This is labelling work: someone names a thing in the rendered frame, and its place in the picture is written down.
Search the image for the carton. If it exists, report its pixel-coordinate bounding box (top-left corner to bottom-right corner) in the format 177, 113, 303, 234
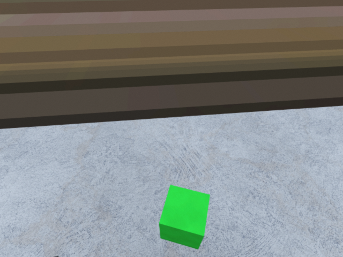
159, 185, 210, 249

